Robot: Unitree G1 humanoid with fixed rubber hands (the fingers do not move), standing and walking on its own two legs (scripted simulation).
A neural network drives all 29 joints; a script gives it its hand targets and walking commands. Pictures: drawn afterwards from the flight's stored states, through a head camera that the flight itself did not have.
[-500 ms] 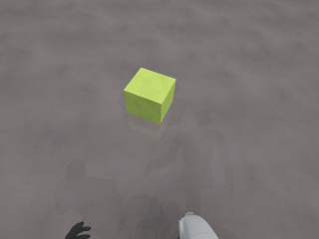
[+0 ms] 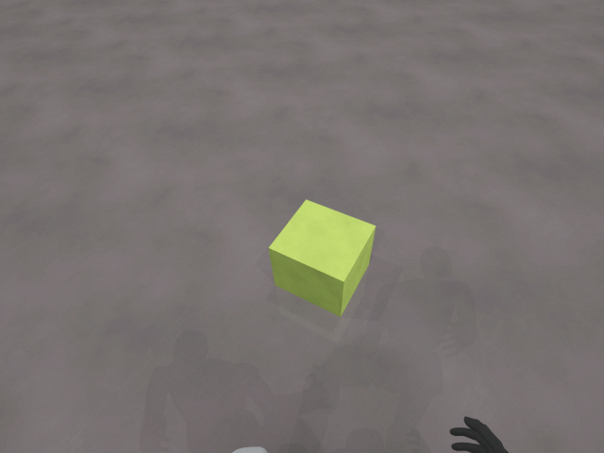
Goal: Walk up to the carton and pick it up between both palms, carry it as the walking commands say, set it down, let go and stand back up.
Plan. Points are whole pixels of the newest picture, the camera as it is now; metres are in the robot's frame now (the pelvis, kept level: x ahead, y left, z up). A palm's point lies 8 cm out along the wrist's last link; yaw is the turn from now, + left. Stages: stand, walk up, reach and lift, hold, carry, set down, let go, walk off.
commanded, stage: walk up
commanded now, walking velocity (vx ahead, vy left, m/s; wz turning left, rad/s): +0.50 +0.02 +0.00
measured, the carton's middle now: (322, 257) +0.87 +0.00 -0.65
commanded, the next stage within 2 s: none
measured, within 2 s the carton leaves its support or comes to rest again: neither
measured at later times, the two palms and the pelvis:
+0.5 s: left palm (191, 326) +0.35 +0.24 -0.14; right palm out of the picture +0.15 -0.24 -0.13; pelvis +0.20 +0.01 -0.02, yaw +2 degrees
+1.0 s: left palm (173, 344) +0.31 +0.26 -0.12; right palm (453, 302) +0.40 -0.23 -0.13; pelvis +0.31 +0.00 +0.00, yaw +2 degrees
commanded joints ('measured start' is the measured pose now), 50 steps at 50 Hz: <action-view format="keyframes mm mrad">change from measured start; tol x32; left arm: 1 -46 156 40 -2 -7 -13 11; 50 -87 39 15 -17 -7 13 18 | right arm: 1 147 -98 -45 11 -42 -44 -10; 50 341 -183 -79 70 -28 -40 -57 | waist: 1 -93 -109 -82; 3 -185 334 -288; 46 -16 -273 -27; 50 -112 223 -230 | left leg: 1 339 -24 86 -445 22 5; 4 684 458 -567 -582 264 199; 9 599 284 -257 -445 823 124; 23 299 181 -58 -322 660 77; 26 -140 -37 -3 293 -265 17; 28 -159 18 -66 328 -238 6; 48 333 -62 105 -562 -40 -18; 50 560 307 -309 -641 134 76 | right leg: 1 -194 -153 76 70 274 -93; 5 -653 -7 61 819 -183 -1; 18 -627 -47 -4 403 98 45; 24 -1 9 -60 -39 341 -45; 26 349 -433 549 -102 606 -173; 33 -225 -286 311 -260 210 -93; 45 -141 -232 222 -279 49 -128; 50 -442 23 -38 301 -52 4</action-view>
